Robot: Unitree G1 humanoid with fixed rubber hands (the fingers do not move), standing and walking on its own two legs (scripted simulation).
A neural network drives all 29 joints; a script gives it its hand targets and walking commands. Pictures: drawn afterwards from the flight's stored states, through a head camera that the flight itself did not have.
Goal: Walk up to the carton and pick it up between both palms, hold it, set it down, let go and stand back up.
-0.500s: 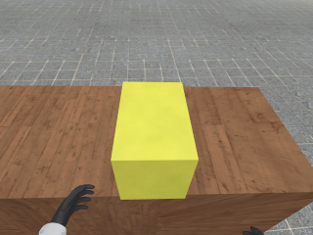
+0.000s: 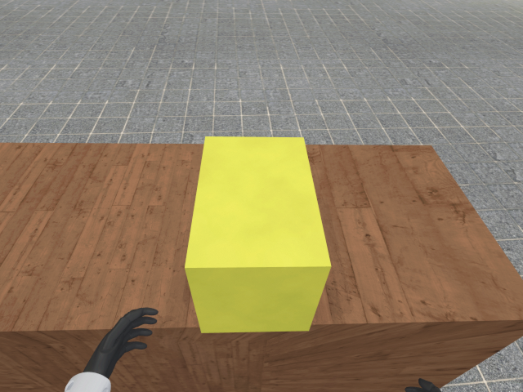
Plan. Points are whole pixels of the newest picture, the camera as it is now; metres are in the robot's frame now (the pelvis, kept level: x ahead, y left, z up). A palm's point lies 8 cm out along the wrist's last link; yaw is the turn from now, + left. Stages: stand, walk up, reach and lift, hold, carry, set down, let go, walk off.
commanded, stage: stand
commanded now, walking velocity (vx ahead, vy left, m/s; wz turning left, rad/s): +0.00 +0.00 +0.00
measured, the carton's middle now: (255, 230) +0.41 +0.03 +0.01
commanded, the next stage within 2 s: none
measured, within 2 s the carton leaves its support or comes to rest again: neither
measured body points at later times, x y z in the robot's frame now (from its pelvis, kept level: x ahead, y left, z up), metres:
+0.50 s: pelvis +0.00 +0.00 +0.00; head -0.01 +0.00 +0.45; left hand +0.20 +0.24 -0.03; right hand +0.13 -0.28 -0.10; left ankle +0.02 +0.13 -0.74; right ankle -0.02 -0.10 -0.74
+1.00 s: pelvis -0.01 +0.00 +0.00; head -0.01 +0.00 +0.45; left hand +0.20 +0.24 -0.03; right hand +0.13 -0.28 -0.10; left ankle +0.02 +0.13 -0.74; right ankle -0.02 -0.10 -0.74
